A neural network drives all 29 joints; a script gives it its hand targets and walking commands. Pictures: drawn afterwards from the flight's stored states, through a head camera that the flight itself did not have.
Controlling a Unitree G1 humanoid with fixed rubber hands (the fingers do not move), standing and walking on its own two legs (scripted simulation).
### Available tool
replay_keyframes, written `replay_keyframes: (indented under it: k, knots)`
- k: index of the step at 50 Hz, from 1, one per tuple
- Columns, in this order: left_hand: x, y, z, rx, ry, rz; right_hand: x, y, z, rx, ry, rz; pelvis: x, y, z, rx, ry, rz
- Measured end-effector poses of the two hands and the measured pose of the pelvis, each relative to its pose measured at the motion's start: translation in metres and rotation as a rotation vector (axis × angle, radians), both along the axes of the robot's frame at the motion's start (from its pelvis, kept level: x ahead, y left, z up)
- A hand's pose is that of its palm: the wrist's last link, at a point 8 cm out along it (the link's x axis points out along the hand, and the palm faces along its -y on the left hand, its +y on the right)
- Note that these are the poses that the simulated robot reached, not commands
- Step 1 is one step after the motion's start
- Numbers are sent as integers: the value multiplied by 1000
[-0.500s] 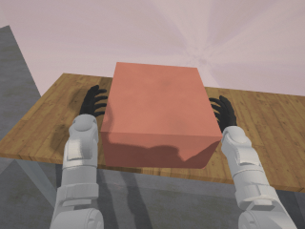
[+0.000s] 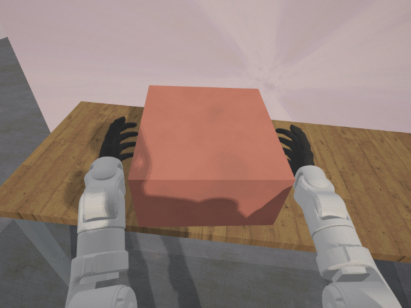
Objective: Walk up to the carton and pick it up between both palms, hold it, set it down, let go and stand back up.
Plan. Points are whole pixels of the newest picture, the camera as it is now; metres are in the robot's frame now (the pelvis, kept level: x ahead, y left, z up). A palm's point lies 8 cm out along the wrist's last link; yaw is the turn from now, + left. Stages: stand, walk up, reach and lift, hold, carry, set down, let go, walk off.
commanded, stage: reach and lift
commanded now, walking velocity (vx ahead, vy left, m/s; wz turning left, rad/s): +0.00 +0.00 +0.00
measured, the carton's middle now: (206, 149) +0.44 +0.00 +0.11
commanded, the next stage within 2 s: hold in 0.08 s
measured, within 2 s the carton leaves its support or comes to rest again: neither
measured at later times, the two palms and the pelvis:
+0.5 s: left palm (105, 155) +0.34 +0.19 +0.18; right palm (305, 161) +0.34 -0.18 +0.16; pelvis -0.01 +0.00 +0.00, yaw +0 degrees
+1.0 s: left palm (111, 147) +0.35 +0.18 +0.18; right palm (308, 158) +0.34 -0.19 +0.16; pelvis +0.00 +0.00 +0.00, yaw -1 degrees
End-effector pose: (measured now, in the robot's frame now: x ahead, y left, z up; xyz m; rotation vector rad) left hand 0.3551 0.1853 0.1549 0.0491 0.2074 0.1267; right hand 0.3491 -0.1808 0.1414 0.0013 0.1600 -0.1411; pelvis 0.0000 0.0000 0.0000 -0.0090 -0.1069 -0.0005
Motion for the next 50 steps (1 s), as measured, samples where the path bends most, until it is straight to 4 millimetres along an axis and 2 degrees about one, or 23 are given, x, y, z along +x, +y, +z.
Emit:
replay_keyframes:
  k: [6, 16, 28, 37, 50]
  knots:
    - [-2, 1, 6, 16, -14, -1, -2, 1, 1, 19, -16, 1, -2, 0, 0, -2, 4, 5]
    - [-10, -2, 22, 10, -35, -2, -10, -1, 14, 22, -38, -4, -5, 1, 0, -1, -7, -3]
    - [-18, 5, 21, -13, -9, 19, -11, 5, 20, 13, -14, 13, -16, -1, 0, 1, -12, -6]
    - [-10, 2, 23, 3, -2, 12, -7, 3, 15, 23, -9, 8, -17, 0, 0, 1, 14, -1]
    - [-2, -5, 27, 2, -25, -9, -5, -5, 23, 14, -34, -8, -3, 3, 0, 0, -10, -15]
